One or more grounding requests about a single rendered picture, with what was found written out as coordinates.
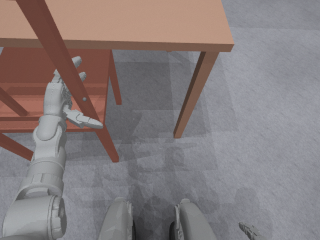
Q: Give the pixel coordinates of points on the robot right hand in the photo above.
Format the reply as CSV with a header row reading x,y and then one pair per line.
x,y
251,231

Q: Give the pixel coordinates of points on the table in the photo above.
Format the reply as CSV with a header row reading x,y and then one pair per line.
x,y
151,25

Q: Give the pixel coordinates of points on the robot left hand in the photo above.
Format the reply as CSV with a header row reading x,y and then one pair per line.
x,y
57,95

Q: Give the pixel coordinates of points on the robot thigh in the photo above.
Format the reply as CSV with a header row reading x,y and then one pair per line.
x,y
189,219
118,219

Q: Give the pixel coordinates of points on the left robot thigh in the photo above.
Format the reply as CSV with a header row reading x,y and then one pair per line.
x,y
118,219

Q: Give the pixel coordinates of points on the right robot thigh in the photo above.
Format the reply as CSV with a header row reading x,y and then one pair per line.
x,y
189,219

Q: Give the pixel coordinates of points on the chair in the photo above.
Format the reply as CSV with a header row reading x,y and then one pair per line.
x,y
26,71

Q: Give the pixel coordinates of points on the left robot forearm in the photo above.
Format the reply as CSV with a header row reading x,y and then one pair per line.
x,y
47,166

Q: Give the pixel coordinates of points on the left robot upper arm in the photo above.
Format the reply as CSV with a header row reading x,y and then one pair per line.
x,y
38,218

